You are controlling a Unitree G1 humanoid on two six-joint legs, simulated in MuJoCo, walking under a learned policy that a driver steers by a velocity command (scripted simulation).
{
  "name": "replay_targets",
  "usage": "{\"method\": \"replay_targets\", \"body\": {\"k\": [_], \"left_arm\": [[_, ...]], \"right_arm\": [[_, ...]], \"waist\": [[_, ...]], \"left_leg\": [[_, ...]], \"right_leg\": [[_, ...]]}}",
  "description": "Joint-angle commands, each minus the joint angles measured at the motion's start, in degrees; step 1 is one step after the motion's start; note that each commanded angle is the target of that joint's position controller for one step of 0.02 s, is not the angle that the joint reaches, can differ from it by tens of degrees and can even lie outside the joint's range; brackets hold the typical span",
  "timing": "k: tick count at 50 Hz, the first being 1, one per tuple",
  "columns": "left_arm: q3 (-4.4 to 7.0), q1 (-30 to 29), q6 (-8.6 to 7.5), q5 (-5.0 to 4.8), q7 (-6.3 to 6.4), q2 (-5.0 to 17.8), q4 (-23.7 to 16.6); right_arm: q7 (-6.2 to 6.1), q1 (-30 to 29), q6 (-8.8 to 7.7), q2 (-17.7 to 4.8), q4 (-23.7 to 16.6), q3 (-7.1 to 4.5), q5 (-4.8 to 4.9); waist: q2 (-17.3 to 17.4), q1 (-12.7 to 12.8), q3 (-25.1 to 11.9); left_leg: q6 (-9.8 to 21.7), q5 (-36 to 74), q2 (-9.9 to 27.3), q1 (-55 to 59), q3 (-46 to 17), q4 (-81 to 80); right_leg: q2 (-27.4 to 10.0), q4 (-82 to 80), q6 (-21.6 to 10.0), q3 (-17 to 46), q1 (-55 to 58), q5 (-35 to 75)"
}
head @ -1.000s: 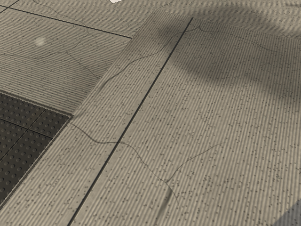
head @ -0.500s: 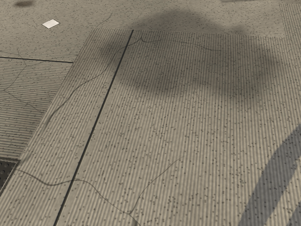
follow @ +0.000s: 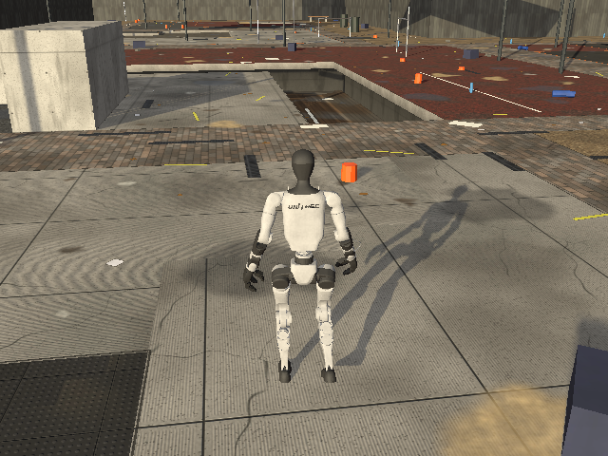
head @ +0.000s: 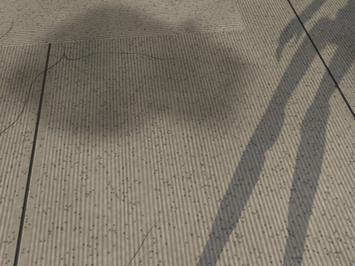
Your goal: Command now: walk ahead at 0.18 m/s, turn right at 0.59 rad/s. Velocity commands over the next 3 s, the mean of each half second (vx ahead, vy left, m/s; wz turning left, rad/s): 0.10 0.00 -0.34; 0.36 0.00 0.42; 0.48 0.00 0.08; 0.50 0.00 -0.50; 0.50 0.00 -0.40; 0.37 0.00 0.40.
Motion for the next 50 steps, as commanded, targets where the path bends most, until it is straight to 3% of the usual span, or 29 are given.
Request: {"method": "replay_targets", "body": {"k": [1, 5, 9, 12, 14, 15, 16, 17, 18, 19, 20, 22, 24, 26, 29, 33, 39, 41, 42, 43, 44, 45, 46, 47, 48, 49, 50], "left_arm": [[0.8, 5.46, 1.18, -0.3, 0.27, 1.32, -4.15], [0.64, 0.84, 1.57, 0.36, -0.33, 1.85, -8.11], [0.86, -4.3, 2.01, 0.34, -1.77, 3.09, -10.78], [1.28, -7.99, 2.49, 0.5, -2.66, 4.0, -13.56], [1.33, -7.32, 2.26, 0.72, -2.92, 3.38, -14.05], [1.59, -5.44, 1.92, 0.98, -2.73, 3.74, -13.28], [2.53, -2.64, 1.68, 1.36, -2.01, 7.05, -12.6], [2.94, -1.75, 1.76, 2.6, -0.86, 12.03, -14.09], [0.98, -2.35, 0.95, 3.45, -0.76, 7.04, -14.07], [0.14, -2.09, 0.18, 3.4, -1.39, 4.08, -12.72], [0.04, -4.56, -0.46, 3.06, -1.73, 4.04, -11.78], [0.59, -7.77, -1.0, 2.55, -1.61, 5.62, -10.89], [1.65, -5.99, -1.04, 1.98, -0.92, 7.89, -9.4], [1.54, -5.13, -1.74, 1.65, -0.11, 6.8, -8.28], [1.82, -4.02, -3.29, 1.7, 0.61, 5.84, -6.6], [2.97, -4.18, -4.08, 1.21, 0.3, 7.07, -4.99], [4.21, -5.34, -3.7, -0.08, -1.06, 9.26, -3.32], [4.09, -7.29, -3.14, -0.58, -1.33, 8.98, -3.14], [3.7, -7.45, -2.93, -0.38, -1.42, 7.85, -3.04], [2.74, -7.72, -2.82, 0.44, -1.51, 5.16, -3.14], [1.17, -10.17, -3.07, 2.2, -1.6, 1.0, -5.42], [1.05, -11.77, -4.66, 0.95, -1.46, 1.4, -8.98], [1.65, -13.82, -6.15, -0.89, -1.9, 5.78, -8.75], [1.82, -13.11, -6.99, -0.94, -2.24, 6.93, -8.46], [1.92, -11.59, -7.17, 0.48, -1.98, 6.9, -6.91], [2.13, -11.21, -7.14, 1.71, -1.79, 7.13, -6.6], [2.26, -11.23, -6.76, 1.91, -1.94, 6.95, -6.44]], "right_arm": [[-0.03, 0.25, -0.42, -6.12, -1.68, -1.53, -0.52], [-1.1, -0.25, 0.71, -9.55, -1.24, -2.85, 0.54], [-1.33, -0.98, 2.5, -10.92, -1.19, -3.15, 1.23], [-1.02, 1.21, 3.52, -12.44, -0.29, -3.67, 2.16], [-0.92, 1.69, 4.06, -12.68, 0.44, -3.66, 3.11], [-0.82, 2.59, 4.21, -11.29, 1.1, -3.17, 3.47], [-0.42, 5.7, 4.05, -8.08, 2.08, -2.04, 2.42], [0.71, 7.13, 3.57, -3.22, 0.51, 0.05, -0.74], [0.9, 6.19, 3.71, -3.6, 0.96, 0.02, 0.12], [0.97, 3.92, 4.35, -7.03, 1.32, -0.95, 1.81], [0.76, 3.5, 4.99, -7.31, 1.61, -1.27, 2.64], [-0.29, 5.38, 6.31, -7.96, 3.66, -1.82, 1.84], [-0.48, 5.8, 6.62, -8.66, 3.93, -2.38, 2.53], [-0.67, 3.06, 6.23, -8.27, 2.71, -2.7, 2.84], [-0.42, 0.91, 5.08, -6.12, 1.64, -2.64, 2.5], [0.78, 0.82, 4.49, -3.93, 1.05, -2.21, 2.4], [2.25, 1.31, 4.77, -4.41, 0.18, -2.16, 2.69], [2.38, 5.47, 4.87, -4.32, 1.71, -2.42, 2.53], [2.15, 9.46, 5.05, -5.23, 3.34, -3.06, 2.46], [1.6, 16.13, 5.06, -8.36, 5.34, -4.71, 2.78], [0.79, 22.64, 4.7, -16.09, 5.75, -6.7, 2.62], [1.65, 21.16, 2.89, -19.25, 3.17, -6.51, 1.73], [2.11, 19.01, 1.63, -14.63, 2.16, -5.29, 1.88], [2.11, 16.61, 1.02, -11.31, 1.23, -4.32, 2.07], [1.96, 13.67, 1.12, -9.31, 0.18, -3.67, 2.35], [1.58, 11.56, 1.36, -8.32, -0.66, -3.27, 2.36], [1.13, 11.26, 1.46, -7.66, -1.24, -2.94, 2.01]], "waist": [[7.44, 0.98, -6.39], [6.17, 0.5, -9.22], [6.95, -1.06, -8.32], [7.66, -2.45, -7.08], [7.11, -1.37, -7.41], [5.89, -0.51, -8.01], [0.42, -0.4, -10.55], [-13.9, -2.31, -14.14], [-12.15, -0.73, -17.54], [-7.09, 0.45, -15.77], [-5.84, -0.77, -13.16], [-5.21, -1.82, -11.82], [-6.38, -0.69, -9.62], [-6.84, 0.46, -5.96], [-4.83, 0.84, -4.54], [-4.05, 0.56, -4.33], [-4.51, -0.62, -2.75], [-2.68, -3.28, -2.93], [-1.25, -4.74, -3.8], [3.16, -7.39, -5.69], [19.77, -9.12, -5.56], [21.29, -7.32, -6.94], [12.31, -7.79, -5.09], [10.37, -5.79, -4.1], [5.76, -3.87, -3.43], [5.24, -2.56, -3.31], [5.92, -1.88, -3.68]], "left_leg": [[11.99, 27.1, 15.71, 7.13, -8.99, -10.53], [13.5, 27.13, 18.26, 10.37, -4.94, -11.76], [11.3, 17.45, 17.37, 10.12, 0.37, -11.18], [9.95, 13.42, 19.0, 13.23, -0.26, -8.25], [8.12, 12.77, 18.64, 14.65, -0.66, -3.69], [6.06, 10.49, 16.48, 13.14, 0.37, 0.36], [2.19, 4.53, 12.45, 8.17, 3.43, 7.86], [-3.13, -23.15, 5.73, -6.18, 6.88, 22.42], [-4.95, -33.07, 4.94, -9.35, -1.49, 30.39], [-5.21, -31.35, 6.1, -8.56, -4.61, 33.17], [-5.21, -29.22, 6.46, -9.31, -5.44, 32.64], [-6.04, -22.94, 5.89, -6.05, -5.61, 32.51], [-5.75, -18.7, 4.49, -7.75, -3.82, 34.68], [-4.47, -15.42, 5.17, -12.81, -5.06, 33.54], [-2.9, -12.51, 6.44, -16.33, -6.36, 28.86], [-1.77, -11.42, 7.27, -13.91, -4.48, 22.44], [0.74, -12.33, 6.62, -6.15, -0.31, 15.23], [2.04, -9.85, 4.45, 1.89, 3.02, 10.26], [2.87, -10.82, 2.05, 8.14, 4.81, 9.24], [5.13, -13.08, 0.86, 16.81, 2.38, 6.39], [10.62, -12.6, 14.0, 24.53, -20.38, -2.28], [20.18, -27.35, 21.23, 30.37, -48.44, -13.86], [19.57, -26.65, 22.28, 30.65, -45.58, -15.35], [17.32, -20.72, 20.54, 28.75, -39.77, -13.55], [15.08, -14.12, 18.0, 25.5, -33.62, -12.15], [13.68, -7.94, 16.08, 22.08, -29.11, -12.28], [12.71, -2.16, 14.49, 20.26, -25.93, -12.82]], "right_leg": [[-5.14, -3.16, 1.07, -0.9, -3.63, 3.66], [-6.8, -14.0, 1.09, -1.61, -4.04, 12.26], [-6.04, -23.96, -0.1, -4.62, 0.46, 17.93], [-4.99, -30.06, -1.67, -5.98, 1.21, 13.6], [-3.07, -38.8, -3.46, -7.03, 5.26, 14.32], [-1.4, -45.47, -4.77, -7.52, 10.87, 19.43], [-5.04, -49.24, -6.61, -2.34, 20.77, 34.01], [-20.67, -46.86, -12.75, 14.85, 32.99, 57.51], [-25.58, -48.22, -20.34, 17.62, 29.49, 55.73], [-21.95, -49.11, -19.55, 13.18, 26.45, 51.33], [-18.95, -49.19, -16.8, 9.05, 24.96, 48.02], [-17.1, -51.76, -14.67, 4.4, 20.0, 40.04], [-16.95, -57.14, -14.81, 4.61, 18.64, 18.18], [-18.23, -61.48, -14.43, 6.7, 19.97, 4.77], [-19.6, -63.39, -13.47, 5.29, 24.34, 5.01], [-19.98, -64.31, -13.04, 0.45, 24.28, 6.33], [-20.39, -62.33, -11.49, -5.44, 20.3, 3.13], [-18.92, -56.97, -9.51, -9.38, 16.06, 0.93], [-17.21, -51.61, -8.24, -11.63, 12.44, 0.67], [-13.67, -38.74, -6.03, -15.37, 7.64, 5.13], [-7.79, -12.09, -1.18, -18.76, -7.08, -2.23], [0.7, 0.32, -0.13, -7.06, -25.11, -8.08], [-3.2, 4.02, -1.8, -2.04, -30.01, -3.6], [-5.14, 1.53, -3.34, -1.32, -29.58, 2.81], [-6.99, -1.5, -3.3, -1.08, -26.29, 7.61], [-7.83, -6.47, -2.82, -0.84, -22.47, 11.21], [-7.86, -9.31, -2.32, -1.1, -19.03, 13.68]]}}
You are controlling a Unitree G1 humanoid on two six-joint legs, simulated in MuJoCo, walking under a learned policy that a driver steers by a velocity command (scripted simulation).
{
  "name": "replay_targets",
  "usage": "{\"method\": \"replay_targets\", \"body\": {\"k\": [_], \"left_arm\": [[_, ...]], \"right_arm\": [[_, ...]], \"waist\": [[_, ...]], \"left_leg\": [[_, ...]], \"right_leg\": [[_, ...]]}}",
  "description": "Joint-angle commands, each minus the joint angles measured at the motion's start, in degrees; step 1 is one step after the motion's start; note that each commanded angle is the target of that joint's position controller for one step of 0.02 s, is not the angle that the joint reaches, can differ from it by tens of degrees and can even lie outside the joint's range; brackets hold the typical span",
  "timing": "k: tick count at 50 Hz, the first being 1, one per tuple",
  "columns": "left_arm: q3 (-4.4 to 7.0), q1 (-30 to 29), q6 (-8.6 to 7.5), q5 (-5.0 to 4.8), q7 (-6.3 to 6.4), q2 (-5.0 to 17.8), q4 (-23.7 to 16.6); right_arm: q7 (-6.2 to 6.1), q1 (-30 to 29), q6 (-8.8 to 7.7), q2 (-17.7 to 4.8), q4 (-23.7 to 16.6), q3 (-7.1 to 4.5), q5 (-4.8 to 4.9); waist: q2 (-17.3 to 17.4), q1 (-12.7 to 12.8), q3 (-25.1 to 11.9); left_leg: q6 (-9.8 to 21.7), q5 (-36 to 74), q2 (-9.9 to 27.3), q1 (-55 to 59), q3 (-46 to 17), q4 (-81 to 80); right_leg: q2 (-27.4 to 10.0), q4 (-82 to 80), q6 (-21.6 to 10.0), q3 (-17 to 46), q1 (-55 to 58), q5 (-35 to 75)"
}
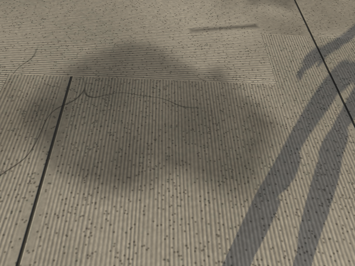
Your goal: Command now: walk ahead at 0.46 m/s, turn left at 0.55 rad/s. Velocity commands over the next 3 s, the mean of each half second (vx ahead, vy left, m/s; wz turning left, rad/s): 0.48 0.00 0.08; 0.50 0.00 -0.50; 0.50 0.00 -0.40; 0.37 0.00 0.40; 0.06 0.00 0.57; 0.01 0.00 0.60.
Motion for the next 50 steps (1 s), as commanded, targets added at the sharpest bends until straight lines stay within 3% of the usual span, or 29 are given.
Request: {"method": "replay_targets", "body": {"k": [1, 4, 7, 10, 13, 16, 17, 18, 19, 20, 21, 22, 23, 24, 25, 28, 33, 36, 38, 40, 41, 42, 43, 44, 45, 46, 47, 48, 50], "left_arm": [[1.41, -5.11, -1.36, 1.04, -0.03, 6.07, -5.53], [0.56, -9.69, -0.67, 0.86, 0.0, 3.27, -7.13], [-0.57, -13.97, -0.87, 0.24, -1.2, 0.67, -7.8], [-1.07, -18.67, -1.17, -0.56, -2.51, 0.3, -8.81], [-1.18, -20.97, -1.5, -0.97, -3.47, 1.29, -9.88], [-0.23, -15.31, -1.4, -0.84, -3.85, 3.95, -8.79], [0.6, -9.53, -1.1, -0.83, -3.57, 5.75, -7.33], [1.38, -0.69, -0.71, -0.72, -3.13, 7.39, -5.14], [2.0, 9.28, -0.18, 0.06, -2.47, 10.59, -3.57], [2.56, 11.75, -0.49, -0.5, -3.14, 13.16, -2.37], [1.61, 11.9, 0.01, -1.37, -2.65, 7.84, -1.69], [1.16, 7.23, 0.37, -1.08, -2.01, 6.76, -2.88], [0.83, 3.7, 0.53, -0.56, -1.82, 6.32, -3.93], [0.58, 1.77, 0.47, -0.21, -1.75, 5.83, -4.58], [0.33, 0.82, 0.37, 0.46, -1.52, 5.52, -5.07], [0.42, 1.01, 0.4, -0.46, -0.92, 5.76, -5.12], [1.27, 5.78, 1.42, -1.23, 0.42, 8.54, -4.08], [1.22, 9.47, 2.35, -1.61, 0.65, 8.47, -3.18], [1.15, 10.36, 2.83, -1.64, 0.82, 8.11, -3.2], [1.23, 9.13, 3.2, -1.31, 0.94, 8.07, -3.72], [0.81, 8.51, 3.24, -1.09, 0.88, 6.69, -4.17], [-0.32, 7.79, 2.92, -0.52, 0.6, 3.48, -5.22], [-1.46, 13.02, 2.33, -1.14, 0.74, -0.16, -6.68], [-1.32, 15.43, 2.04, -2.09, 0.75, 3.47, -7.31], [-0.19, 12.31, 2.43, -2.22, 0.75, 7.67, -6.61], [0.1, 7.97, 2.86, -1.46, 0.7, 8.27, -7.18], [0.21, 5.85, 2.98, -0.89, 0.58, 7.48, -7.91], [0.43, 5.08, 3.23, -0.9, 0.32, 6.78, -8.32], [0.09, 5.54, 3.97, -1.3, -0.14, 4.53, -8.52]], "right_arm": [[-1.15, -0.02, -1.11, -8.23, -4.88, -1.51, -0.27], [-2.55, 3.41, -1.12, -9.34, -4.32, -1.95, 0.14], [-3.39, 5.46, -0.89, -8.09, -3.62, -1.61, 0.06], [-3.49, 8.65, -1.09, -7.9, -2.32, -1.47, -0.18], [-3.39, 9.36, -0.88, -8.61, -1.4, -1.68, -0.42], [-3.7, 7.73, -0.36, -10.28, -1.69, -2.15, -0.89], [-3.79, 6.98, 0.08, -10.81, -1.94, -2.23, -1.23], [-3.8, 4.82, 0.39, -11.19, -2.53, -2.09, -1.35], [-3.95, 4.51, 0.14, -9.54, -4.22, -1.34, -2.55], [-2.63, 13.62, -0.83, -2.0, -4.3, 0.86, -2.31], [-1.97, 7.98, -2.57, -7.64, -4.82, 0.19, -0.79], [-1.47, 0.36, -3.82, -9.88, -7.58, -0.38, 0.95], [-1.61, -3.14, -4.65, -9.35, -8.58, -0.06, 0.35], [-1.88, -4.1, -4.88, -8.97, -8.93, -0.35, -0.89], [-2.01, -2.93, -4.51, -8.7, -9.27, -0.54, -1.54], [-2.59, -1.79, -2.96, -6.69, -10.28, -0.22, -2.22], [-2.71, -13.46, -2.75, -3.71, -13.88, 1.07, -2.2], [-2.09, -17.62, -3.24, -4.71, -15.24, 0.72, -1.02], [-1.64, -18.31, -3.72, -6.45, -15.86, -0.03, -0.66], [-1.44, -15.22, -4.28, -7.82, -15.38, -0.94, -0.34], [-1.67, -10.74, -4.51, -8.86, -14.37, -1.68, -0.53], [-2.16, -3.15, -4.76, -11.45, -13.73, -2.6, -1.51], [-2.53, 3.72, -4.14, -16.07, -12.66, -3.72, -2.76], [-1.93, 6.06, -3.58, -14.67, -11.28, -3.73, -1.67], [-2.02, 3.18, -3.31, -9.86, -12.22, -2.5, -1.27], [-2.15, 0.87, -2.86, -8.02, -12.38, -1.88, -1.33], [-2.09, -1.62, -2.58, -7.1, -12.11, -1.45, -1.62], [-2.07, -3.13, -2.59, -6.09, -11.79, -1.06, -1.85], [-1.88, -3.95, -3.02, -5.9, -10.87, -1.14, -1.67]], "waist": [[6.05, 0.57, -0.3], [4.93, -0.21, 0.59], [7.74, -2.04, 1.37], [8.1, -4.4, 3.59], [7.52, -4.59, 5.38], [9.24, -1.14, 0.35], [9.82, 1.79, -3.64], [8.76, 6.73, -8.39], [1.49, 9.5, -16.03], [-14.4, 3.75, -23.23], [-8.28, 7.31, -20.44], [-4.77, 7.07, -10.23], [2.66, 5.05, -5.54], [5.35, 2.97, -2.48], [3.93, 0.85, -2.29], [0.77, -0.94, -0.96], [-0.64, 3.51, 0.47], [-2.01, 5.42, -0.52], [-2.76, 5.0, -1.09], [-4.54, 2.5, -1.62], [-4.64, 0.02, -3.43], [-1.53, -3.68, -9.58], [12.24, -3.27, -17.34], [20.87, -2.68, -18.14], [13.01, -3.63, -10.69], [8.17, -3.6, -5.39], [6.36, -2.31, -2.12], [7.38, -1.02, -0.09], [8.87, 0.18, 0.85]], "left_leg": [[10.1, 15.0, 14.35, 13.53, -21.09, -17.63], [8.54, 25.62, 11.4, 12.28, -15.63, -17.64], [5.84, 24.88, 8.95, 10.5, -10.76, -18.37], [5.16, 21.74, 10.66, 11.97, -10.38, -19.32], [5.41, 25.78, 13.5, 17.97, -9.64, -17.79], [3.99, 52.66, 13.99, 23.51, -7.11, -9.15], [3.35, 63.39, 13.19, 24.56, -5.82, -1.74], [1.9, 65.64, 11.54, 20.03, -3.76, 9.52], [0.43, 46.74, 9.02, 6.06, -2.6, 27.26], [-4.5, -10.88, -2.79, -19.4, -5.07, 48.74], [-3.27, -12.85, -1.34, -26.63, -10.78, 52.96], [-2.53, -7.64, 1.71, -30.03, -10.43, 51.08], [-2.17, -3.87, 3.81, -27.78, -9.35, 46.84], [-2.81, -2.14, 5.04, -25.42, -8.66, 42.75], [-3.34, -1.14, 6.3, -21.93, -8.78, 40.21], [-6.02, -0.83, 7.56, -19.59, -6.57, 31.74], [-8.27, 18.29, 4.11, -13.55, -4.17, 9.78], [-8.51, 20.87, 1.85, -11.17, -5.02, 3.4], [-7.6, 17.09, 1.35, -10.37, -6.39, -0.23], [-5.63, 12.94, 1.25, -5.78, -6.27, -2.94], [-3.89, 12.55, 1.97, 1.02, -5.76, -5.07], [-0.18, 10.89, 9.31, 13.74, -11.77, -4.03], [7.65, 3.1, 22.0, 33.19, -32.24, -6.35], [11.45, -10.0, 27.77, 35.0, -49.16, -10.43], [9.42, -13.54, 25.28, 28.93, -42.69, -11.79], [7.17, -8.16, 22.34, 22.17, -33.04, -12.04], [6.18, -1.8, 19.54, 16.1, -26.85, -13.57], [5.58, 3.18, 17.59, 11.98, -22.08, -15.14], [5.6, 8.51, 15.81, 7.61, -15.5, -17.93]], "right_leg": [[-2.16, -5.66, 0.63, 3.3, -15.53, 8.34], [0.44, -16.7, 2.31, 2.09, -13.95, 15.95], [2.42, -29.31, 2.05, 0.06, -8.81, 25.55], [2.46, -34.7, 0.53, -0.87, -7.03, 29.96], [2.39, -37.42, -2.18, -1.41, -9.44, 25.89], [5.85, -36.78, -5.74, -3.92, -2.09, 17.87], [7.94, -36.47, -7.35, -5.13, 4.46, 15.57], [7.6, -37.93, -9.48, -4.15, 16.96, 18.68], [-2.43, -35.49, -13.39, 9.98, 35.8, 20.77], [-16.23, -39.37, -25.12, 41.09, 56.96, 9.09], [-14.41, -46.59, -22.37, 45.74, 55.47, -1.73], [-12.7, -48.81, -19.36, 37.54, 46.62, -1.06], [-10.56, -50.48, -17.77, 32.39, 36.85, 4.7], [-8.65, -51.63, -17.47, 29.07, 29.8, 11.2], [-7.0, -52.84, -17.4, 26.49, 25.31, 15.11], [-4.84, -54.49, -17.69, 21.02, 17.17, 20.76], [0.4, -52.94, -13.2, 14.72, 9.83, 17.98], [-0.67, -49.5, -12.06, 18.17, 13.32, 13.92], [-2.11, -45.86, -11.19, 22.43, 17.7, 10.98], [-2.76, -41.69, -9.86, 25.3, 19.36, 10.91], [-0.99, -37.51, -8.31, 24.51, 18.11, 12.08], [1.84, -25.01, -6.16, 20.8, 13.06, 9.85], [9.63, -6.74, -2.13, 11.53, -4.39, -6.65], [6.75, 4.93, -1.04, 10.0, -15.49, -15.67], [3.89, 9.84, -0.3, 10.97, -18.38, -10.37], [2.1, 10.39, 0.18, 8.94, -17.74, -5.68], [0.66, 8.12, 0.41, 8.36, -16.18, -2.24], [-0.91, 5.96, 0.51, 8.28, -14.37, -0.1], [-1.99, 3.91, 0.86, 6.66, -11.42, 2.04]]}}
Over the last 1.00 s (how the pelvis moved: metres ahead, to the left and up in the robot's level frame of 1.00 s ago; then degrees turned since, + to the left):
0.22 0.03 0.00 8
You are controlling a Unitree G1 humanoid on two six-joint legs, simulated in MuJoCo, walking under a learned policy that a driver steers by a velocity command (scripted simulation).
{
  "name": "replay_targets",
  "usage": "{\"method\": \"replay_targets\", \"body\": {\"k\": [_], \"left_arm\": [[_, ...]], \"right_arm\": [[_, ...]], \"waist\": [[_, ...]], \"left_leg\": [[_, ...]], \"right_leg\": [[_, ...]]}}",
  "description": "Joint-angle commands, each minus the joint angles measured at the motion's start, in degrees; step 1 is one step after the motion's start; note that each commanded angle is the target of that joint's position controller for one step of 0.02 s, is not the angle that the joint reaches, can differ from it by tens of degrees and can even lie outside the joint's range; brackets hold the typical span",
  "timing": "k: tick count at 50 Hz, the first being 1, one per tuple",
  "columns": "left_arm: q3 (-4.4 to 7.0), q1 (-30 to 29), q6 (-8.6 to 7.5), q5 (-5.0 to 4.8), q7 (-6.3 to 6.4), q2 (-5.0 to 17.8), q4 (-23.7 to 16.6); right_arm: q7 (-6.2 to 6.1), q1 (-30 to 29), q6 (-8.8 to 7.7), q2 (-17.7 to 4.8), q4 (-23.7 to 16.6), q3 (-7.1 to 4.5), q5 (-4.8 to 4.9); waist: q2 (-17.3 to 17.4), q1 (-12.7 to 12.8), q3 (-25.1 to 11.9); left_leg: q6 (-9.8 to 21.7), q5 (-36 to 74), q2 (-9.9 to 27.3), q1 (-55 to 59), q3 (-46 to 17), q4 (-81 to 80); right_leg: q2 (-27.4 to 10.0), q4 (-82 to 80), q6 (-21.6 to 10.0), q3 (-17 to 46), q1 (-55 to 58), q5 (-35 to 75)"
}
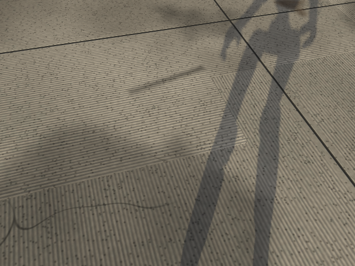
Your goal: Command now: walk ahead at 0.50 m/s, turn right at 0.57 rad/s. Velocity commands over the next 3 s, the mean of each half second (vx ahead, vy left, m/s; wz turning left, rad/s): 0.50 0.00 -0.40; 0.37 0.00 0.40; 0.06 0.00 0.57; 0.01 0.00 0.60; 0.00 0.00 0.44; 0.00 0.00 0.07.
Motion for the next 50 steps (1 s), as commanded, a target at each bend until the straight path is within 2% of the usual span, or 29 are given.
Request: {"method": "replay_targets", "body": {"k": [1, 4, 9, 13, 15, 16, 17, 18, 19, 20, 21, 22, 23, 24, 26, 28, 31, 35, 37, 40, 42, 43, 44, 45, 46, 47, 48, 49, 50], "left_arm": [[0.86, -1.74, -0.02, 0.07, -0.41, 2.37, -5.46], [0.48, -4.91, 0.2, 0.47, -0.52, 1.53, -6.55], [-0.3, -13.24, -0.63, 0.37, -2.21, 0.32, -8.23], [-0.26, -18.28, -0.67, 0.01, -3.44, 0.84, -10.76], [0.25, -17.56, -0.61, 0.43, -3.64, 1.67, -11.4], [0.94, -14.23, -0.56, 0.73, -3.43, 2.68, -10.93], [2.34, -5.4, -0.57, 0.66, -3.01, 4.79, -8.55], [4.02, 4.28, -0.28, 0.69, -2.0, 8.58, -5.97], [4.81, 7.03, -0.48, 1.19, -1.07, 15.69, -5.35], [3.74, 9.76, -0.94, 1.3, -1.03, 12.3, -6.17], [2.73, 7.11, -1.59, 1.74, -1.37, 9.26, -5.16], [2.18, 3.84, -1.97, 1.39, -1.37, 7.6, -4.5], [1.48, -0.03, -2.28, 1.46, -1.44, 5.31, -4.23], [0.88, -2.61, -2.76, 1.87, -1.58, 3.31, -4.41], [0.99, -4.43, -4.02, 2.09, -1.7, 2.76, -3.66], [1.32, -4.76, -4.96, 2.42, -1.44, 3.41, -2.24], [1.48, -3.78, -5.13, 2.73, -0.58, 3.65, -0.37], [1.74, -2.3, -4.8, 2.24, 0.12, 5.13, 1.31], [1.92, -1.3, -3.96, 1.94, 0.56, 5.89, 2.39], [2.42, -0.96, -1.98, 1.08, 1.53, 7.76, 2.97], [2.88, -2.64, -0.86, 0.44, 2.43, 9.17, 2.28], [2.86, -3.7, -0.42, 0.23, 2.68, 9.18, 1.88], [2.36, -3.72, -0.64, 0.22, 2.67, 8.08, 1.5], [0.21, 1.63, -1.36, 3.64, 1.99, 0.68, 0.01], [-0.74, 6.45, -2.48, 2.99, 0.87, 1.56, -0.99], [0.62, 1.09, -2.81, 1.37, 0.27, 7.26, -0.44], [0.51, -3.58, -2.61, 0.6, 0.43, 7.05, -2.32], [0.4, -4.97, -2.04, 1.4, 1.2, 5.98, -1.95], [0.68, -5.13, -1.16, 1.86, 1.8, 6.42, -2.19]], "right_arm": [[0.05, 0.98, -0.97, -6.47, -1.57, -1.88, 0.25], [-0.08, 1.96, -1.14, -8.59, 0.42, -2.67, 0.18], [-0.56, 3.55, -0.21, -10.96, 2.72, -3.13, 0.7], [-0.58, 5.95, 0.88, -12.97, 4.57, -3.7, 1.83], [-0.64, 6.72, 1.54, -14.02, 5.27, -3.93, 2.41], [-0.65, 7.24, 1.82, -14.68, 5.83, -3.94, 2.68], [-0.72, 6.86, 2.11, -14.28, 6.26, -3.49, 2.79], [-0.86, 7.11, 1.85, -12.26, 5.93, -2.39, 2.03], [-0.04, 12.43, 0.89, -4.16, 3.29, 0.41, -0.06], [0.46, 10.56, -0.67, -8.21, 4.49, -0.07, 2.16], [0.68, 4.28, -1.05, -11.98, 2.73, -1.4, 4.48], [0.51, 1.7, -1.12, -10.96, 1.82, -1.01, 4.25], [0.17, 0.74, -0.78, -10.39, 2.28, -1.09, 2.78], [0.17, 2.41, 0.12, -10.43, 2.89, -1.47, 2.32], [0.2, 6.05, 2.0, -8.06, 4.38, -1.28, 2.55], [-0.07, 4.99, 3.04, -6.67, 4.1, -1.14, 2.46], [0.02, 1.62, 3.03, -5.84, 3.08, -1.12, 2.16], [1.42, -5.36, 2.52, -3.95, 0.97, -0.26, 1.84], [2.23, -8.91, 2.35, -3.27, -1.0, 0.08, 1.31], [3.67, -9.48, 2.28, -4.39, -3.48, -0.48, 0.96], [4.12, -3.71, 2.53, -6.88, -3.14, -1.76, 0.92], [3.83, 2.75, 2.55, -9.24, -1.89, -3.04, 0.97], [2.74, 8.81, 2.6, -12.37, -0.79, -4.41, 0.75], [1.29, 8.84, 3.02, -18.0, -1.13, -5.08, 0.5], [1.66, 7.4, 2.55, -19.12, -4.33, -4.77, -0.55], [1.95, 5.96, 2.97, -15.28, -5.64, -4.23, -0.16], [1.82, 2.59, 3.13, -12.65, -5.79, -3.5, 0.82], [1.49, 0.24, 3.47, -10.87, -5.77, -3.04, 1.69], [1.04, -1.61, 3.89, -10.02, -6.13, -2.77, 1.73]], "waist": [[9.25, -0.62, 0.59], [7.14, -0.95, 0.88], [6.25, -3.87, 2.43], [6.58, -4.79, 4.28], [7.42, -3.25, 2.71], [8.09, -0.71, 0.2], [7.11, 4.66, -4.23], [4.94, 9.17, -9.44], [-10.5, 4.53, -16.77], [-7.38, 8.13, -26.65], [-3.58, 8.77, -17.3], [-2.37, 6.48, -10.61], [-0.42, 4.11, -6.7], [-1.6, 1.78, -4.77], [-1.61, -0.6, -3.72], [-0.23, -1.19, -0.95], [0.16, -0.37, 1.15], [0.73, 2.58, 3.59], [1.29, 3.66, 5.51], [-0.82, 3.04, 3.19], [-3.05, -0.35, -1.13], [-2.36, -3.92, -4.52], [1.01, -7.5, -8.02], [16.43, -2.25, -13.58], [18.27, -0.78, -26.56], [7.33, -4.9, -27.29], [5.03, -3.83, -19.31], [0.69, -1.94, -12.61], [1.85, -0.33, -9.59]], "left_leg": [[9.34, 5.15, 15.35, 8.55, -13.48, -15.32], [10.17, 11.72, 16.23, 10.37, -8.19, -16.51], [8.02, 14.26, 15.27, 12.95, 0.8, -16.48], [6.62, 17.45, 17.37, 18.31, 3.8, -14.64], [5.94, 32.68, 17.89, 19.61, 5.38, -9.54], [5.69, 42.58, 17.85, 19.39, 5.98, -4.35], [4.63, 47.26, 16.31, 16.36, 7.79, 5.22], [2.64, 36.98, 14.05, 4.7, 8.7, 18.96], [-1.18, -13.5, 4.88, -19.98, 7.47, 42.49], [-1.04, -23.96, 1.43, -24.28, -5.75, 52.92], [-0.5, -19.86, 4.1, -29.04, -7.29, 54.29], [-0.06, -14.94, 6.75, -28.77, -6.36, 50.16], [-0.28, -11.25, 8.72, -26.45, -5.99, 46.29], [-0.44, -8.31, 9.93, -22.66, -6.75, 44.1], [-1.16, -4.82, 10.0, -18.4, -7.18, 42.44], [-2.08, -1.17, 9.7, -20.19, -8.16, 39.65], [-2.61, 8.46, 8.66, -23.98, -9.09, 31.63], [-1.58, 18.0, 7.53, -22.46, -4.6, 18.07], [-0.79, 17.61, 6.67, -22.78, -2.36, 12.92], [0.84, 11.49, 4.1, -20.6, 1.19, 9.9], [2.8, 5.75, 0.38, -13.52, 3.66, 9.34], [4.39, 7.08, -1.58, -5.48, 3.74, 6.34], [6.53, 18.3, -1.29, 5.9, 0.71, 0.76], [12.14, 49.4, 12.23, 23.63, -16.21, 7.5], [26.07, 49.18, 24.55, 36.69, -43.58, 2.63], [23.18, 42.64, 21.33, 33.93, -37.04, -0.05], [20.1, 35.83, 18.29, 26.79, -30.14, -1.07], [17.41, 31.29, 15.35, 18.29, -25.93, -2.73], [16.51, 28.48, 13.77, 11.28, -23.91, -4.45]], "right_leg": [[-5.35, -0.95, 0.9, 1.88, -11.94, 4.42], [-6.0, -7.71, 1.82, 2.05, -14.17, 9.77], [-5.18, -23.63, 0.75, -1.96, -11.07, 21.41], [-4.07, -30.3, -1.65, -4.98, -9.88, 17.14], [-1.2, -32.43, -4.0, -7.36, -4.01, 10.9], [1.13, -33.7, -5.5, -8.48, 2.58, 8.45], [3.49, -38.17, -7.5, -9.23, 15.38, 12.14], [0.39, -37.75, -9.45, -3.74, 32.94, 15.42], [-18.08, -39.6, -18.15, 25.8, 54.0, 12.55], [-24.51, -48.13, -22.63, 41.54, 54.89, 8.16], [-21.85, -48.83, -19.18, 30.52, 48.57, 11.4], [-19.02, -49.29, -16.55, 21.37, 39.99, 14.92], [-16.56, -50.78, -14.69, 15.88, 32.41, 17.66], [-14.8, -52.93, -13.76, 11.68, 26.9, 20.29], [-14.23, -57.33, -13.75, 7.1, 21.53, 21.08], [-13.98, -60.06, -13.29, 2.23, 19.25, 23.56], [-12.46, -61.08, -11.4, -4.28, 21.22, 26.04], [-11.96, -62.23, -9.24, -10.1, 23.5, 25.44], [-12.68, -59.43, -8.58, -12.34, 26.21, 33.64], [-14.04, -51.91, -7.02, -13.84, 31.52, 48.58], [-13.75, -42.41, -5.3, -14.31, 33.22, 61.12], [-12.34, -33.27, -3.88, -14.83, 31.51, 60.97], [-8.91, -19.81, -0.88, -15.7, 25.33, 50.6], [-1.97, -0.25, 2.57, -14.72, 7.22, -2.46], [6.67, 16.79, 4.78, -2.3, -6.76, -22.42], [2.37, 17.39, 3.67, 4.12, -7.88, -17.26], [0.53, 13.28, 2.95, 2.79, -10.15, -12.18], [-1.5, 8.74, 3.36, 1.85, -10.22, -9.04], [-2.52, 4.98, 3.61, 1.95, -7.71, -6.87]]}}
Over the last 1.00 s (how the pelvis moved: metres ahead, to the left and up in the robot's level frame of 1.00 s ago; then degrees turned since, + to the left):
0.57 0.03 0.00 -17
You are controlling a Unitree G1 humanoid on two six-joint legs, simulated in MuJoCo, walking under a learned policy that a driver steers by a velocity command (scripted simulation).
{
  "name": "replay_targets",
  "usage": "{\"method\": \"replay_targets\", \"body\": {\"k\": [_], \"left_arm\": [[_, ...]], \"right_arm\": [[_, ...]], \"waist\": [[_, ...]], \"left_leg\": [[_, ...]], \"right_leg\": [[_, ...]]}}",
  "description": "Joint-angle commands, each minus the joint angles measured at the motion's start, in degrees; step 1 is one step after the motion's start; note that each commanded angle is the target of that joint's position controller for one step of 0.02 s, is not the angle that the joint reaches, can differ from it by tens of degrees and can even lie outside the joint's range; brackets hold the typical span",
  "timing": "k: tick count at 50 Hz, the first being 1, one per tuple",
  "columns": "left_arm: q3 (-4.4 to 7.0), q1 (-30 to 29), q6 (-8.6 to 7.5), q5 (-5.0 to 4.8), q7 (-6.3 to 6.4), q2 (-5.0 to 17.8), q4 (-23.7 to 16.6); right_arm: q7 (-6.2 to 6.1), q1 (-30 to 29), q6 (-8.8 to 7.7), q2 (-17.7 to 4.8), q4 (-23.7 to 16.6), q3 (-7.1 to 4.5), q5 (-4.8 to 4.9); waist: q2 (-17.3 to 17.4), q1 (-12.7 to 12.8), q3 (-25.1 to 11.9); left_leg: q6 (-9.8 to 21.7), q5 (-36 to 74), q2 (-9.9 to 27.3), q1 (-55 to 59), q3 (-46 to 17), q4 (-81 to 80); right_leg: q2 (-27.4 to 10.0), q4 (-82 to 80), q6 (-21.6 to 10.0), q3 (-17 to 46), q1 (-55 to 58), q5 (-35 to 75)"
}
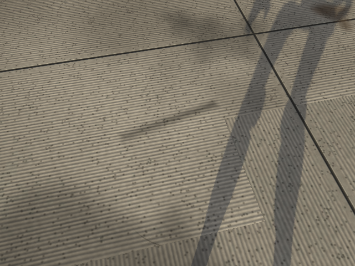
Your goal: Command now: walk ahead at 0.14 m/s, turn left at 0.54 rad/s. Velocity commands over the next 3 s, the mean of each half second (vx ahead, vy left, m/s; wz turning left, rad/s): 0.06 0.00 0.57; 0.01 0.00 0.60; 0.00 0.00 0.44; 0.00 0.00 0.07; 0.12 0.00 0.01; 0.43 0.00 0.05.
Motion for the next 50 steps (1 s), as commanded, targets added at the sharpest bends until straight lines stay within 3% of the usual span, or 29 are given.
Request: {"method": "replay_targets", "body": {"k": [1, 3, 5, 7, 10, 12, 15, 17, 18, 19, 20, 21, 23, 24, 26, 28, 31, 35, 37, 38, 39, 40, 41, 42, 43, 44, 45, 47, 50], "left_arm": [[1.93, 2.14, 0.79, 0.28, 0.8, 7.44, -4.43], [1.49, 3.92, 1.55, 0.59, 1.15, 5.5, -3.8], [1.18, 3.11, 1.82, 0.86, 1.65, 4.66, -3.73], [1.16, 1.68, 2.25, 0.76, 1.81, 4.71, -3.83], [1.23, -1.5, 2.55, 0.36, 1.58, 4.67, -4.66], [1.29, -2.85, 2.08, 0.25, 1.26, 4.68, -5.17], [1.68, -2.88, 0.86, -0.09, 0.57, 5.19, -5.44], [2.23, 0.52, 0.17, -0.23, 0.04, 5.41, -4.43], [3.11, 2.07, 0.1, 0.43, 0.12, 8.17, -4.22], [4.27, -0.25, 0.82, 1.76, 0.54, 13.75, -5.08], [4.22, 0.63, 1.02, 3.18, 0.35, 12.09, -5.07], [3.44, -1.37, 0.98, 2.7, 0.58, 9.24, -6.3], [2.6, -4.68, 1.39, 0.94, 1.03, 5.95, -7.13], [2.32, -4.81, 1.63, 0.49, 1.27, 5.53, -7.17], [2.39, -3.66, 2.35, 0.86, 1.67, 5.89, -6.89], [2.86, -1.48, 2.96, 1.11, 2.0, 6.88, -6.37], [3.82, -1.6, 3.37, 0.75, 1.76, 9.17, -6.21], [4.48, -2.27, 3.19, -0.43, 0.85, 10.6, -5.69], [4.54, -3.52, 3.12, -1.53, 0.73, 10.52, -5.29], [4.19, -1.55, 2.98, -1.67, 0.62, 8.91, -4.25], [3.54, 0.53, 2.87, -0.25, 0.29, 6.12, -3.89], [2.23, -2.33, 2.64, 2.31, 0.28, 3.35, -7.78], [3.16, -7.75, 2.3, 1.45, 0.85, 6.29, -8.53], [3.62, -7.96, 2.49, 0.2, 0.97, 7.41, -8.31], [3.9, -6.58, 2.73, 0.15, 1.28, 7.36, -7.15], [4.13, -5.9, 2.93, 0.65, 1.67, 7.72, -6.54], [4.23, -4.99, 2.95, 0.94, 1.66, 7.59, -6.21], [3.93, -3.62, 2.73, 0.55, 1.21, 6.3, -5.79], [3.16, -5.43, 2.57, 0.27, 0.93, 4.65, -6.28]], "right_arm": [[-1.13, 2.11, 0.41, -7.24, -4.54, -2.18, -0.05], [-1.47, 1.0, 0.61, -7.99, -4.82, -2.55, -0.71], [-2.22, 1.65, 0.95, -9.15, -4.69, -2.99, -0.57], [-3.05, 1.3, 1.84, -9.66, -5.04, -3.19, -0.08], [-3.84, 0.14, 3.12, -9.35, -5.87, -3.1, 0.08], [-3.91, 0.27, 3.59, -9.24, -6.09, -3.14, -0.09], [-3.67, 1.04, 4.03, -8.87, -6.29, -3.13, 0.02], [-3.74, -0.03, 4.46, -8.17, -6.66, -2.9, 0.76], [-3.8, 1.45, 4.55, -6.37, -6.74, -2.39, 0.82], [-3.56, 4.93, 4.37, -3.77, -7.4, -1.79, 0.66], [-3.34, 3.13, 3.51, -8.0, -8.21, -3.0, 0.15], [-3.19, 3.85, 3.39, -11.19, -7.03, -4.17, 0.16], [-3.6, 5.45, 4.72, -9.59, -4.59, -4.26, 0.51], [-3.52, 5.58, 5.27, -7.97, -4.49, -3.82, 0.61], [-3.27, 3.31, 5.53, -5.66, -5.65, -2.99, 1.2], [-3.09, 0.07, 5.38, -4.57, -7.21, -2.46, 1.32], [-2.29, -1.19, 5.23, -3.56, -8.37, -1.79, 0.89], [-1.41, 0.39, 5.65, -5.01, -8.37, -2.41, 0.97], [-1.03, 3.88, 5.73, -4.68, -7.15, -2.81, 0.94], [-1.33, 6.13, 5.68, -5.54, -6.21, -3.36, 0.79], [-1.98, 8.13, 5.43, -9.61, -6.25, -4.61, 0.84], [-2.51, 7.58, 4.96, -16.72, -7.99, -5.77, -0.23], [-2.05, 9.66, 3.51, -13.62, -7.86, -5.0, -2.1], [-2.09, 7.24, 2.54, -11.94, -7.18, -4.13, -2.11], [-2.44, 3.8, 2.2, -10.53, -7.15, -3.84, -0.92], [-2.78, 1.38, 2.34, -9.03, -7.44, -3.25, 0.2], [-3.18, 0.13, 2.58, -8.57, -7.59, -2.83, 0.44], [-3.68, 0.22, 2.95, -8.31, -7.54, -2.61, -0.11], [-4.12, 1.55, 3.19, -9.04, -6.97, -2.92, 0.12]], "waist": [[1.08, 1.0, -12.37], [3.14, 2.18, -11.96], [3.59, 1.78, -13.4], [4.45, 1.24, -14.62], [6.66, 0.19, -12.78], [8.33, -0.56, -11.57], [9.93, -1.08, -11.54], [9.78, 1.34, -11.33], [6.14, 1.09, -11.93], [-10.2, -2.92, -10.88], [-16.86, -0.77, -9.98], [-11.29, -1.07, -9.59], [-6.83, -1.74, -7.97], [-6.97, -1.35, -7.22], [-8.54, -0.13, -6.4], [-10.33, 1.98, -7.25], [-11.56, 2.76, -8.97], [-12.32, 2.19, -9.28], [-11.08, -0.31, -9.27], [-8.57, -0.91, -9.63], [2.31, -0.48, -10.13], [19.97, 0.1, -8.94], [13.6, -5.02, -12.66], [10.43, -3.1, -10.52], [7.87, -1.25, -8.97], [7.34, -0.44, -8.38], [7.81, 0.41, -8.67], [7.67, 0.92, -10.16], [7.67, -0.23, -9.84]], "left_leg": [[11.77, 21.74, 15.77, 17.52, -21.48, -11.95], [11.35, 24.58, 14.11, 12.42, -18.95, -12.48], [10.99, 25.28, 13.41, 11.88, -18.35, -11.73], [9.71, 16.48, 12.6, 11.62, -19.3, -11.64], [7.49, -1.51, 10.78, 9.46, -21.88, -12.81], [6.95, -5.96, 10.53, 9.42, -24.02, -12.61], [6.47, -1.85, 10.98, 12.46, -27.88, -9.87], [4.36, 0.75, 9.0, 11.84, -28.34, -6.36], [1.62, -5.83, 6.08, 7.92, -25.83, -1.53], [-2.37, -23.14, -2.71, -2.21, -14.49, 10.27], [-5.26, -30.6, -3.62, -8.22, -9.23, 24.06], [-6.66, -27.16, -0.71, -8.41, -10.01, 32.28], [-8.81, -20.88, 0.56, -9.07, -8.23, 38.33], [-9.67, -18.99, 0.94, -9.65, -7.46, 40.3], [-10.63, -16.19, 1.91, -9.45, -3.96, 36.41], [-11.31, -16.02, 3.44, -9.5, -2.63, 30.21], [-10.65, -17.47, 5.56, -2.82, -0.57, 20.65], [-8.12, -15.65, 5.31, 4.62, 2.35, 9.67], [-5.27, -8.0, 4.03, 11.17, 4.16, -1.8], [-3.41, -3.15, 2.91, 17.32, 3.33, -7.29], [-0.21, 11.24, 9.89, 26.81, -7.76, -10.32], [10.86, 27.31, 25.13, 30.37, -29.39, -10.44], [16.13, 23.64, 26.86, 27.03, -31.01, -11.98], [13.61, 19.19, 23.64, 25.07, -25.69, -12.22], [10.12, 14.98, 20.02, 23.41, -21.82, -11.92], [8.09, 14.05, 18.24, 22.48, -20.17, -11.73], [7.63, 16.29, 16.78, 20.3, -18.74, -11.62], [7.76, 16.56, 15.36, 19.59, -17.88, -11.48], [7.59, 12.02, 14.47, 20.77, -19.54, -10.93]], "right_leg": [[-3.11, -2.14, 0.47, 3.9, -10.34, 4.14], [-2.24, -8.24, 1.45, 2.62, -7.22, 4.96], [-1.37, -13.53, 2.5, 2.57, -6.83, 7.01], [-1.0, -17.24, 3.03, 3.29, -6.5, 10.54], [-0.13, -23.22, 2.91, 3.97, -5.64, 14.06], [0.46, -27.52, 2.48, 4.25, -4.45, 13.79], [1.5, -35.24, 1.19, 4.16, -1.38, 11.89], [1.35, -48.13, -0.6, 2.92, 5.93, 18.43], [-5.06, -52.26, -2.9, 7.17, 12.24, 21.87], [-17.87, -54.07, -10.1, 20.2, 17.08, 32.59], [-24.25, -56.21, -17.65, 29.08, 14.61, 38.28], [-23.13, -55.01, -17.76, 25.13, 13.95, 38.54], [-16.31, -53.08, -13.11, 14.47, 13.94, 36.52], [-15.28, -53.12, -12.93, 11.74, 13.97, 37.61], [-13.11, -54.16, -13.04, 6.8, 14.73, 37.1], [-14.23, -54.07, -14.06, 5.67, 18.58, 37.7], [-16.16, -53.69, -14.63, 3.4, 18.34, 38.31], [-18.12, -52.28, -14.07, 1.99, 16.91, 37.61], [-17.46, -48.41, -11.46, -0.28, 14.86, 35.45], [-15.79, -44.23, -8.37, -2.77, 11.34, 31.19], [-11.35, -32.54, -3.06, -8.37, 1.09, 18.92], [-2.43, -17.66, 2.16, -9.78, -16.56, -7.38], [-1.55, -7.6, 2.08, -0.08, -17.02, -9.57], [-2.49, -4.87, 1.24, 1.59, -17.41, -5.08], [-3.09, -5.93, 0.92, 2.07, -17.3, 0.04], [-3.29, -7.46, 1.13, 2.39, -17.15, 3.58], [-2.51, -7.03, 1.59, 1.97, -14.57, 6.35], [-1.05, -8.56, 2.2, 1.42, -11.99, 9.53], [-0.14, -18.73, 2.63, 1.87, -10.8, 10.94]]}}
Over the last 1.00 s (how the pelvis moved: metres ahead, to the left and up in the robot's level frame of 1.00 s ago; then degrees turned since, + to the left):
0.50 -0.07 -0.02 4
